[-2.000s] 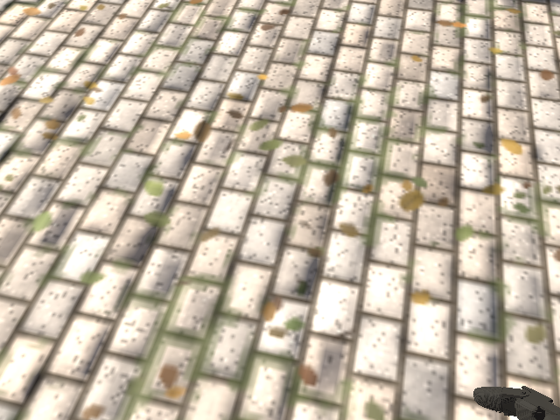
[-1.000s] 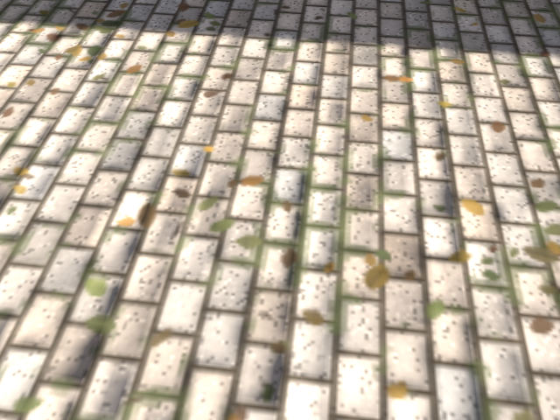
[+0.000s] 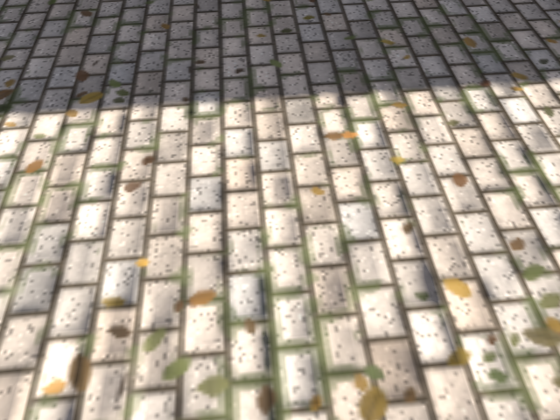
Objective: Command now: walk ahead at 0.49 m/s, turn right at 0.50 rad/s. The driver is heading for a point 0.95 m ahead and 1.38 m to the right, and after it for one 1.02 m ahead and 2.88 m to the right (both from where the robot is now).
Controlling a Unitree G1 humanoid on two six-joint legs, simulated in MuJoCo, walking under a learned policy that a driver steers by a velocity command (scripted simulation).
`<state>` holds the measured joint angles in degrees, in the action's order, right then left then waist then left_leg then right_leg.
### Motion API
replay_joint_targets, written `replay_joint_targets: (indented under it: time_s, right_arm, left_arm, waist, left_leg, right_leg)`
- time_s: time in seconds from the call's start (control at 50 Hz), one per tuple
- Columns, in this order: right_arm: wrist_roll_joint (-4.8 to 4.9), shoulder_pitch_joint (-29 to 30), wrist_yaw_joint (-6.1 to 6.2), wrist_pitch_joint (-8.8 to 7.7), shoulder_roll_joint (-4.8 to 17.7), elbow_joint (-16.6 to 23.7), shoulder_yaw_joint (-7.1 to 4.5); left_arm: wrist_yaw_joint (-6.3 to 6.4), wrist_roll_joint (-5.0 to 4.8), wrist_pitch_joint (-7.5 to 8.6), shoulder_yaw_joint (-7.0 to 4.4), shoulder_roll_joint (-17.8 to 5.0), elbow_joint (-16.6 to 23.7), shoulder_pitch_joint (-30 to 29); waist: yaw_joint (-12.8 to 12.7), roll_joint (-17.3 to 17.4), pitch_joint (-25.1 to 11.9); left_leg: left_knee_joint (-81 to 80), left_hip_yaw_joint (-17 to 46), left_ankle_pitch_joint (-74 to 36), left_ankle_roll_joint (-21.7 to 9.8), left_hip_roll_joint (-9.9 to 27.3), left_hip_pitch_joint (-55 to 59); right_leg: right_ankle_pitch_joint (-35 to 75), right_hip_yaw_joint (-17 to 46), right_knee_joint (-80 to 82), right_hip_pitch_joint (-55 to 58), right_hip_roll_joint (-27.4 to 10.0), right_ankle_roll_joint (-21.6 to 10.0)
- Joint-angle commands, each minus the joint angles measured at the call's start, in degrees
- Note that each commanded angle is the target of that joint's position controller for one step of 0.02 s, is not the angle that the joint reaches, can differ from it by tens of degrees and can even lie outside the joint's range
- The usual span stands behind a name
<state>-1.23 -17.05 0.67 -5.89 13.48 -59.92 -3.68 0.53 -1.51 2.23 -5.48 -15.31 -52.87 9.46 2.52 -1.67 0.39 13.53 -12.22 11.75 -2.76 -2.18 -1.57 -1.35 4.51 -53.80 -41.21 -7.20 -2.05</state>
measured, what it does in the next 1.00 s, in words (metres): walks ahead, turning right: right foot, then left foot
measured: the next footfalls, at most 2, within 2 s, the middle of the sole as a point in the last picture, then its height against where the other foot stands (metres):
right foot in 0.24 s outside the picture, level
left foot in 0.72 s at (301, 375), level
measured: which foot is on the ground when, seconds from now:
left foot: down 0.00-0.22, up 0.24-0.70, down 0.72-1.00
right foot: up 0.00-0.22, down 0.24-0.72, up 0.74-1.00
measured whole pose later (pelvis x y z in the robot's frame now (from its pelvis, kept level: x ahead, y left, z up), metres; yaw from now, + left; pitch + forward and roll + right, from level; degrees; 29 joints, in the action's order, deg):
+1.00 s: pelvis +0.57 -0.13 +0.00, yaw -35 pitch +2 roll +2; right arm -0.4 -16.6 -0.3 -5.9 15.3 -50.6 -4.3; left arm 0.1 -1.5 1.2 -4.9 -17.7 -38.7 10.9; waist 3.5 -2.8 1.6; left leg 16.6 -7.8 11.4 -1.6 -1.1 -6.9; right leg -11.7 3.4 -57.9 -39.4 -5.9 -0.4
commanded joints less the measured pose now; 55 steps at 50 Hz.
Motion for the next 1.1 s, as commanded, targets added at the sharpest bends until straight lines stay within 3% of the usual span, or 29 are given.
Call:
replay_joint_targets:
  time_s: [0.02,0.1,0.14,0.18,0.2,0.22,0.24,0.26,0.28,0.3,0.32,0.34,0.36,0.4,0.44,0.52,0.6,0.66,0.7,0.72,0.74,0.76,0.78,0.8,0.82,0.84,0.9,1.0,1.1]
  right_arm:
    - [0.34,3.4,1.04,-0.59,8.6,4.4,-1.28]
    - [1.09,-2.0,1.09,0.95,9.8,3.5,-1.83]
    - [1.59,-2.2,1.0,1.87,10.7,3.9,-2.25]
    - [1.99,-0.4,1.21,2.58,12.5,5.1,-2.81]
    - [2.12,0.5,1.34,3.04,13.3,5.6,-3.03]
    - [2.44,1.8,1.36,3.36,13.5,6.2,-2.98]
    - [1.84,1.8,1.37,2.97,12.6,7.2,-2.55]
    - [-0.27,-3.2,0.22,1.18,2.4,10.3,0.32]
    - [2.54,2.7,-0.63,-1.85,6.1,12.2,0.01]
    - [4.68,9.1,-1.07,-3.36,8.7,13.9,-0.72]
    - [4.13,9.4,-0.86,-3.97,8.4,13.7,-0.56]
    - [2.57,8.8,-0.43,-3.78,8.9,12.7,-1.09]
    - [2.01,7.2,-0.39,-2.93,9.6,12.4,-1.65]
    - [1.25,6.6,-0.41,-1.3,8.7,12.9,-1.86]
    - [0.44,10.0,-0.13,-0.5,7.2,14.4,-1.44]
    - [0.7,18.8,-0.56,-0.63,5.1,17.1,-0.4]
    - [1.76,23.1,-1.35,-1.17,6.9,19.5,-0.55]
    - [1.9,21.2,-1.95,-2.13,9.3,19.6,-1.27]
    - [1.37,12.3,-1.73,-2.84,11.4,17.4,-2.46]
    - [0.33,3.4,-1.37,-3.02,14.2,16.4,-3.28]
    - [-0.43,-3.2,-1.2,-2.27,19.2,14.8,-4.52]
    - [1.2,-3.1,-1.55,-1.86,15.0,14.6,-3.68]
    - [1.55,0.3,-1.36,-1.47,10.1,16.0,-2.4]
    - [1.09,3.5,-1.19,-0.91,8.7,16.5,-1.82]
    - [0.66,5.6,-1.16,-0.56,7.6,16.2,-1.41]
    - [0.22,6.5,-1.04,-0.57,6.7,16.0,-1.03]
    - [0.91,6.0,-1.04,-1.16,7.7,14.7,-1.51]
    - [1.04,5.4,-0.68,-0.89,10.8,13.8,-2.49]
    - [1.75,1.6,-0.38,0.43,12.8,12.7,-2.82]
  left_arm:
    - [-1.26,0.35,0.57,0.3,-1.0,3.8,-3.7]
    - [-2.96,0.29,0.63,1.39,0.1,7.9,-11.1]
    - [-3.83,0.09,0.55,1.4,-0.5,9.7,-12.1]
    - [-4.29,-0.02,0.31,0.47,-2.7,10.5,-9.2]
    - [-4.32,-0.26,0.22,-0.56,-4.7,9.8,-4.1]
    - [-3.94,-0.47,0.24,-2.25,-7.7,8.0,4.4]
    - [-2.64,-0.42,-0.21,-4.5,-12.6,5.7,13.7]
    - [-2.04,-0.65,-0.01,-5.27,-18.7,5.6,13.2]
    - [-2.19,0.6,0.76,-3.88,-15.0,7.0,16.0]
    - [-2.19,1.16,1.51,-2.84,-11.2,6.7,14.1]
    - [-2.13,0.77,2.08,-2.16,-8.8,7.5,9.9]
    - [-2.11,0.66,2.25,-1.46,-6.6,8.7,5.1]
    - [-1.87,1.12,2.39,-0.88,-5.3,9.8,2.5]
    - [-1.3,0.92,2.52,-0.87,-6.3,10.2,2.3]
    - [-0.46,0.68,2.62,-1.37,-8.5,10.1,4.1]
    - [0.42,0.37,1.97,-1.67,-9.3,9.7,7.2]
    - [0.36,-0.02,1.58,-1.6,-8.8,8.4,10.6]
    - [0.94,0.22,0.93,-1.65,-8.8,8.7,10.6]
    - [0.95,0.56,0.64,-1.03,-7.2,9.9,9.1]
    - [0.64,1.24,0.78,0.17,-4.3,11.2,8.5]
    - [0.51,-0.02,1.47,1.36,0.1,12.6,17.1]
    - [0.62,-1.26,1.65,0.93,-5.1,11.9,18.4]
    - [0.68,-1.12,1.36,-0.17,-9.6,12.3,12.4]
    - [0.81,-0.39,1.03,-0.38,-9.9,13.2,8.2]
    - [0.71,0.37,0.96,-0.51,-9.1,14.1,5.8]
    - [0.37,0.3,0.7,-0.65,-8.1,14.5,5.9]
    - [-0.13,-0.32,-0.34,0.02,-4.6,15.8,5.9]
    - [-1.0,0.0,-0.42,0.63,-3.7,18.2,1.3]
    - [-2.84,0.02,0.01,1.37,-2.6,21.2,-7.8]
  waist:
    - [-0.9,2.9,5.0]
    - [1.9,2.2,7.0]
    - [1.3,3.3,6.6]
    - [-1.6,6.1,2.9]
    - [-4.8,7.2,-0.3]
    - [-9.7,6.9,-4.9]
    - [-13.4,2.3,-10.1]
    - [-6.0,-13.1,-14.1]
    - [-9.2,-7.2,-21.6]
    - [-10.3,-4.2,-13.7]
    - [-7.6,-0.1,-9.0]
    - [-4.9,2.0,-5.8]
    - [-2.7,1.5,-4.8]
    - [-1.1,1.8,-3.4]
    - [-1.5,1.5,-1.5]
    - [-4.9,-1.9,0.4]
    - [-6.7,-3.7,0.4]
    - [-5.0,-5.3,-0.3]
    - [-0.3,-5.8,-4.5]
    - [3.7,-1.7,-12.5]
    - [0.6,16.6,-20.7]
    - [1.0,18.2,-20.3]
    - [2.6,11.2,-12.0]
    - [2.1,6.8,-6.9]
    - [1.0,5.8,-3.1]
    - [-0.5,7.0,-1.7]
    - [-1.6,7.5,-0.4]
    - [-0.9,5.4,0.2]
    - [2.5,4.9,3.0]
  left_leg:
    - [-9.2,4.8,-9.4,-6.2,16.8,-4.0]
    - [-5.6,1.6,-15.3,-6.0,19.0,5.5]
    - [-1.8,0.0,-24.1,-5.4,19.8,8.6]
    - [6.0,-1.8,-45.4,-4.2,19.9,9.5]
    - [13.8,-2.4,-54.1,-3.5,19.5,9.0]
    - [25.2,-3.5,-54.7,-1.8,17.7,5.2]
    - [42.0,-3.4,-39.3,1.1,15.4,-8.1]
    - [62.6,1.5,17.7,4.9,3.2,-35.0]
    - [69.7,15.7,22.4,3.9,0.2,-42.5]
    - [68.5,17.0,16.9,1.9,3.5,-48.1]
    - [63.3,17.2,11.7,0.9,6.4,-46.2]
    - [58.1,17.1,9.0,1.2,8.3,-41.4]
    - [54.9,17.5,7.2,1.7,9.5,-36.7]
    - [49.4,16.7,5.8,3.5,9.7,-33.5]
    - [42.1,15.3,1.2,5.5,8.8,-33.9]
    - [22.9,13.9,-14.8,6.1,4.8,-29.7]
    - [15.5,15.4,-17.8,5.1,3.0,-27.2]
    - [13.4,16.4,-11.1,3.3,2.9,-25.2]
    - [11.0,15.2,-9.4,0.6,2.9,-12.6]
    - [13.0,22.4,-6.9,-2.8,10.9,2.3]
    - [9.0,48.5,2.0,-12.4,25.1,23.3]
    - [4.7,59.5,16.1,-13.7,27.8,24.2]
    - [3.5,50.2,18.2,-10.7,24.9,17.0]
    - [2.9,41.4,12.0,-8.4,22.3,9.0]
    - [1.5,35.5,5.2,-7.7,19.9,2.1]
    - [0.2,30.9,1.0,-7.0,18.1,-1.9]
    - [-3.7,23.1,-5.2,-8.0,17.4,-5.4]
    - [-5.5,12.7,-14.2,-7.9,17.0,-3.4]
    - [-4.5,5.5,-15.9,-5.7,16.9,0.4]
  right_leg:
    - [5.9,-2.2,7.2,-0.2,-0.8,0.4]
    - [2.2,-5.7,14.1,-3.6,0.0,-0.9]
    - [-2.9,-8.1,16.2,-2.0,1.5,-2.1]
    - [-8.5,-11.7,16.4,6.2,5.4,-4.2]
    - [-10.9,-13.1,16.4,13.2,8.0,-5.7]
    - [-7.8,-13.3,20.5,25.5,10.6,-7.7]
    - [-7.9,-4.1,23.2,43.2,6.9,-10.7]
    - [-13.5,28.1,27.1,62.3,-8.3,-21.2]
    - [-19.1,44.3,37.1,66.8,-12.9,-24.2]
    - [-14.2,35.7,38.3,62.9,-11.3,-20.5]
    - [-8.7,27.7,37.7,54.3,-8.7,-18.1]
    - [-2.9,21.4,38.2,45.3,-6.2,-16.4]
    - [1.4,17.9,39.3,39.3,-4.6,-15.8]
    - [5.5,15.1,41.1,33.7,-3.3,-15.7]
    - [8.5,11.9,42.0,30.0,-2.0,-15.4]
    - [2.6,7.6,41.1,25.9,2.6,-11.4]
    - [-3.2,12.1,37.9,29.4,0.7,-9.7]
    - [-2.1,17.0,32.2,34.6,-1.5,-8.8]
    - [4.2,16.5,23.6,33.5,1.7,-6.6]
    - [-0.5,12.6,9.0,27.0,5.2,-4.5]
    - [-27.3,5.2,-11.2,6.2,13.8,-0.1]
    - [-32.6,6.2,-20.7,-3.0,9.8,0.4]
    - [-27.5,6.0,-23.2,-5.7,7.1,0.7]
    - [-23.0,3.6,-22.3,-4.2,4.9,0.9]
    - [-20.1,3.3,-19.4,-2.5,3.2,0.9]
    - [-18.3,3.4,-17.1,0.1,1.6,0.6]
    - [-16.5,1.7,-12.2,1.3,-0.2,0.9]
    - [-3.9,0.0,0.6,-0.3,-0.5,1.8]
    - [2.2,-5.1,13.6,2.6,1.5,0.6]
Keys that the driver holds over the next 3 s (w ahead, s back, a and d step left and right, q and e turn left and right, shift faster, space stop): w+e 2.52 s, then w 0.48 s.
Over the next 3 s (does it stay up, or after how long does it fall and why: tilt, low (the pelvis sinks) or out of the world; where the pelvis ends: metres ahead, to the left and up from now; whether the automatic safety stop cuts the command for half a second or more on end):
stays up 1.00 -1.11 0.00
